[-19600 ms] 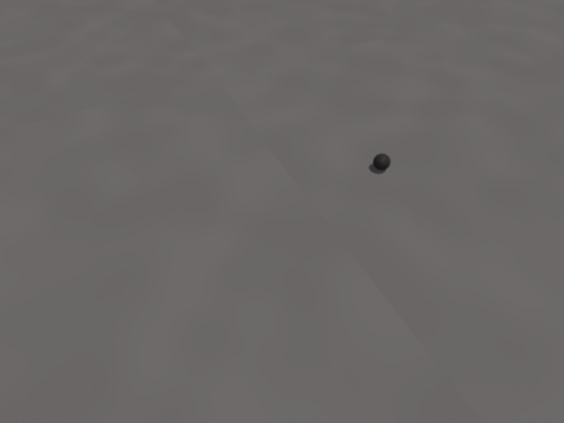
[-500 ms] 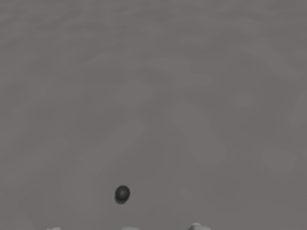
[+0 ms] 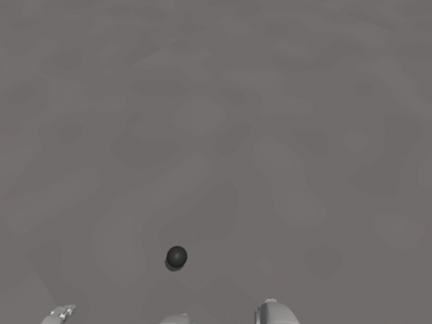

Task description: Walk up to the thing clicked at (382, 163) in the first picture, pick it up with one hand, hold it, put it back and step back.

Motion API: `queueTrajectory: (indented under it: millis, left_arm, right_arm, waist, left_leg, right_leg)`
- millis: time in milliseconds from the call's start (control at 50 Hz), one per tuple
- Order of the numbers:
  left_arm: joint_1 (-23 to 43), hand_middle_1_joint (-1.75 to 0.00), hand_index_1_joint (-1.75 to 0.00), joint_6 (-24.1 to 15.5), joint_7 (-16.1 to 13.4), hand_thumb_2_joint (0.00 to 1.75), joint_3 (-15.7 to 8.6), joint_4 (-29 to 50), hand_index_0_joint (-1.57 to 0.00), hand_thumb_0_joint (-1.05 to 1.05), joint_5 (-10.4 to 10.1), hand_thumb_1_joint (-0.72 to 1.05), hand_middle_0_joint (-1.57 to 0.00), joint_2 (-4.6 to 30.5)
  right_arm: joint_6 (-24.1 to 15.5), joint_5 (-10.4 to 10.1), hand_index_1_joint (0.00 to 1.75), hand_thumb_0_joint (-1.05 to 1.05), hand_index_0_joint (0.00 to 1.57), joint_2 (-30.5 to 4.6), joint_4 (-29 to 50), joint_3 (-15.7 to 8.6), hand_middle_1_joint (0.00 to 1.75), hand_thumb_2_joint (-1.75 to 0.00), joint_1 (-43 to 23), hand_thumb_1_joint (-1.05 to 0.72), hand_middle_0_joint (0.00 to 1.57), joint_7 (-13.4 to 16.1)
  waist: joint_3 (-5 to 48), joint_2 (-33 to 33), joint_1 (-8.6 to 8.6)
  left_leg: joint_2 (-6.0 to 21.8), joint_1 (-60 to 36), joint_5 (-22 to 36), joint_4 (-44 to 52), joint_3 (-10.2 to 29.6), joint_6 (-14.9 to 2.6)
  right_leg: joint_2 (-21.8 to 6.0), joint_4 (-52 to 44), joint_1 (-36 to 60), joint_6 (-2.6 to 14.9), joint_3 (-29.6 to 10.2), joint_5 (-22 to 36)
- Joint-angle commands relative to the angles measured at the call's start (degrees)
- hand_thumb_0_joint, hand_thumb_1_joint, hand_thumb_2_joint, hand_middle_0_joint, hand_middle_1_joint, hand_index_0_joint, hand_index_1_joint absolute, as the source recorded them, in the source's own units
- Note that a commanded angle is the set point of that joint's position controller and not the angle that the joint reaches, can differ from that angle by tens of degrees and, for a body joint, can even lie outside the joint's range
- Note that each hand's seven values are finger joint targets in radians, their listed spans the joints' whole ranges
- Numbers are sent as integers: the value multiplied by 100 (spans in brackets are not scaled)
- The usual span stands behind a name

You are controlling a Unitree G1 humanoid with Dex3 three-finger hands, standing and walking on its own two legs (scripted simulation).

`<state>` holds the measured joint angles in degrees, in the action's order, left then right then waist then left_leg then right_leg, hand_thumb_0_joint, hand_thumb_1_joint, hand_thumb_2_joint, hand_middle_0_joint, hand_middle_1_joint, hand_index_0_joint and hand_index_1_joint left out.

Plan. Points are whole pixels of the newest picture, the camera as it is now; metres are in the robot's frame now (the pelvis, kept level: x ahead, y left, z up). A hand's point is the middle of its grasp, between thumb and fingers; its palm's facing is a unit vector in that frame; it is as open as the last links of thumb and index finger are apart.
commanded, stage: walk up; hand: left
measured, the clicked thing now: (177, 256) +0.43 +0.21 -0.70
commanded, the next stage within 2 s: none
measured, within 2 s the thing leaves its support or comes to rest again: neither
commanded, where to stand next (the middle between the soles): +0.04 +0.00 m, yaw -4 degrees
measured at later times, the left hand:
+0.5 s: hand out of the picture +0.07 +0.28 -0.13, palm faces -0.05 -0.92 -0.39, open 7.4 cm
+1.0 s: hand out of the picture +0.13 +0.24 -0.13, palm faces -0.09 -0.92 -0.37, open 7.4 cm
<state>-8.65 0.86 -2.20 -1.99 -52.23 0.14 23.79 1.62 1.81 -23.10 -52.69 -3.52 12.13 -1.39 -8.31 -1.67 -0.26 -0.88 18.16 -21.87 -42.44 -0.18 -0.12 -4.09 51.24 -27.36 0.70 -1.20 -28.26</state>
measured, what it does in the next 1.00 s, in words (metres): steps on the spot: right foot, then right foot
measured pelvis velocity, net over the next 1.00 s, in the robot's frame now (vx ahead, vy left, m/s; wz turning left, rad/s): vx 0.00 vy -0.01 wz -0.06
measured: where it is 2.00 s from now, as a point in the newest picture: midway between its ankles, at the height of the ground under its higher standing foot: outside the picture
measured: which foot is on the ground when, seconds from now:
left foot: down 0.00-1.00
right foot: up 0.00-0.14, down 0.16-0.38, up 0.40-0.56, down 0.58-1.00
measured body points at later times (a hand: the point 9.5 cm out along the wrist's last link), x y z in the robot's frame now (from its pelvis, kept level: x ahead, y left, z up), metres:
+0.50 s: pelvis +0.02 +0.00 +0.02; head +0.03 +0.00 +0.47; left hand +0.07 +0.33 -0.10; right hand +0.08 -0.32 -0.10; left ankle +0.03 +0.12 -0.71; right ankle +0.03 -0.13 -0.69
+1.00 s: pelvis +0.00 -0.01 +0.02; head +0.02 -0.02 +0.47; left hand +0.13 +0.29 -0.10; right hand +0.04 -0.32 -0.12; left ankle -0.01 +0.13 -0.71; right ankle +0.08 -0.15 -0.71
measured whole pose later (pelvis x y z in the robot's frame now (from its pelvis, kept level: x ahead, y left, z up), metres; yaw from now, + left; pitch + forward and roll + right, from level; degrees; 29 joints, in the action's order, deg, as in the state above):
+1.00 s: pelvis +0.00 -0.01 +0.02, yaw -4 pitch -3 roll +1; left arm -4.5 -0.8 0.3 -0.3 -59.1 0.3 21.5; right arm 1.0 0.6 -20.6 -61.4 -1.3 9.5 -1.4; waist -4.8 -0.6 0.5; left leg 1.7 10.1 -20.5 -33.4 -1.2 1.7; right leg -1.7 33.2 -20.1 -1.1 -1.7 -10.3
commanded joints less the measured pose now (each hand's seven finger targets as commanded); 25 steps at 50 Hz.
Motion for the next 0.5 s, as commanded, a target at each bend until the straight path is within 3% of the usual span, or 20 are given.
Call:
queueTrajectory:
  millis: [0,20,40,80,120,140,160,180,200,220,240,260,300,320,340,360,380,400,440,480]
  left_arm:
    - [-128,-30,-30,-200,-22,90,-328,159,-20,0,-109,90,-20,1111]
    - [-300,-30,-30,-206,12,90,-305,121,-20,0,-104,90,-20,1056]
    - [-266,-30,-30,-207,51,90,-274,104,-20,0,-90,90,-20,1026]
    - [-158,-30,-30,-257,99,90,-259,57,-20,0,-18,90,-20,979]
    - [-291,-30,-30,-340,113,90,-248,-10,-20,0,59,90,-20,962]
    - [-453,-30,-30,-384,119,90,-270,-97,-20,0,102,90,-20,964]
    - [-548,-30,-30,-435,119,90,-309,-114,-20,0,156,90,-20,1111]
    - [-686,-30,-30,-463,124,90,-377,-137,-20,0,195,90,-20,1378]
    - [-797,-30,-30,-437,156,90,-445,-199,-20,0,158,90,-20,1656]
    - [-591,-30,-30,-424,202,90,-494,-99,-20,0,167,90,-20,1858]
    - [-342,-30,-30,-428,236,90,-479,24,-20,0,136,90,-20,1766]
    - [-333,-30,-30,-416,253,90,-435,108,-20,0,98,90,-20,1612]
    - [-161,-30,-30,-398,274,90,-317,125,-20,0,78,90,-20,1306]
    - [64,-30,-30,-379,301,90,-215,190,-20,0,50,90,-20,1042]
    - [128,-30,-30,-354,316,90,-106,242,-20,0,20,90,-20,693]
    - [22,-30,-30,-290,269,90,-119,217,-20,0,28,90,-20,679]
    - [-188,-30,-30,-251,225,90,-234,113,-20,0,44,90,-20,1075]
    - [-312,-30,-30,-276,223,90,-232,77,-20,0,13,90,-20,1120]
    - [-397,-30,-30,-310,228,90,-234,-47,-20,0,-2,90,-20,1011]
    - [-549,-30,-30,-316,239,90,-206,-150,-20,0,-72,90,-20,918]
  right_arm:
    - [-215,36,30,0,20,-1248,545,-215,30,-90,-423,-90,20,171]
    - [-263,-25,30,0,20,-1238,492,-202,30,-90,-381,-90,20,199]
    - [-309,-45,30,0,20,-1316,425,-211,30,-90,-241,-90,20,203]
    - [-316,-32,30,0,20,-1469,362,-250,30,-90,-114,-90,20,166]
    - [-293,-29,30,0,20,-1557,419,-275,30,-90,-97,-90,20,138]
    - [-279,-57,30,0,20,-1545,417,-265,30,-90,-67,-90,20,121]
    - [-282,-86,30,0,20,-1435,453,-222,30,-90,-90,-90,20,108]
    - [-318,-145,30,0,20,-1221,551,-145,30,-90,-274,-90,20,93]
    - [-335,-121,30,0,20,-1088,589,-120,30,-90,-527,-90,20,84]
    - [-366,-70,30,0,20,-1158,545,-171,30,-90,-504,-90,20,124]
    - [-422,-59,30,0,20,-1269,455,-194,30,-90,-307,-90,20,123]
    - [-516,-91,30,0,20,-1271,419,-183,30,-90,-173,-90,20,104]
    - [-625,-92,30,0,20,-1074,210,-196,30,-90,180,-90,20,108]
    - [-648,-56,30,0,20,-1152,115,-250,30,-90,431,-90,20,127]
    - [-681,-2,30,0,20,-1450,120,-323,30,-90,588,-90,20,160]
    - [-697,-9,30,0,20,-1657,191,-335,30,-90,591,-90,20,194]
    - [-678,-50,30,0,20,-1792,230,-370,30,-90,416,-90,20,189]
    - [-662,-69,30,0,20,-1712,233,-352,30,-90,214,-90,20,194]
    - [-658,-78,30,0,20,-1429,272,-241,30,-90,-23,-90,20,226]
    - [-644,-108,30,0,20,-1299,294,-147,30,-90,-331,-90,20,230]
  waist:
    - [616,1038,11]
    - [738,1159,-74]
    - [823,1226,2]
    - [950,1336,139]
    - [938,1226,94]
    - [869,1122,-7]
    - [886,872,-60]
    - [887,185,-174]
    - [554,-497,-290]
    - [169,-880,-197]
    - [-5,-640,-48]
    - [61,-436,12]
    - [382,-491,215]
    - [512,-141,391]
    - [549,599,487]
    - [536,750,396]
    - [436,392,293]
    - [399,361,185]
    - [493,470,62]
    - [593,920,-74]
  left_leg:
    - [1181,21,2106,1600,1299,-1084]
    - [1125,-316,2302,1461,1139,-938]
    - [1164,-493,1929,1513,1286,-925]
    - [1317,-770,1426,1507,1525,-1014]
    - [1351,-780,900,1353,1397,-1089]
    - [1309,-533,691,1182,1292,-1030]
    - [1183,-190,671,925,1121,-882]
    - [796,675,134,498,903,-625]
    - [83,1401,-947,-142,249,-369]
    - [112,1370,-1088,-709,-74,-266]
    - [331,1164,-974,-441,130,-287]
    - [251,926,-835,175,67,-329]
    - [168,-181,177,954,-12,-379]
    - [382,-1095,251,1437,494,-485]
    - [1207,-1665,-199,2253,2032,-799]
    - [2219,-1616,-441,2803,3197,-1185]
    - [2458,-1235,-430,2754,3295,-1496]
    - [2383,-1115,375,2547,2879,-1571]
    - [1933,-1087,1992,2133,1796,-1238]
    - [1614,-606,2856,1890,974,-930]
  right_leg:
    - [262,304,239,77,-322,-73]
    - [275,143,195,88,-192,204]
    - [250,-200,266,66,-66,281]
    - [313,-890,535,-10,162,43]
    - [471,-1739,849,58,359,159]
    - [533,-2314,1260,142,390,458]
    - [453,-2557,1752,252,128,588]
    - [2,-2506,2110,525,-947,216]
    - [-716,-3020,2107,968,-2227,-759]
    - [-1493,-3394,1572,1403,-2935,-1052]
    - [-1579,-3251,1340,1526,-2812,-549]
    - [-1303,-2977,1425,1357,-2200,141]
    - [-782,-2454,924,881,-1282,1251]
    - [-405,-1850,112,579,-805,1542]
    - [294,-688,-792,236,-330,1318]
    - [584,-80,-1011,75,-56,-202]
    - [296,189,-732,86,-439,-396]
    - [236,201,-505,89,-466,-407]
    - [154,-279,-64,105,-465,-231]
    - [93,-885,676,81,-116,393]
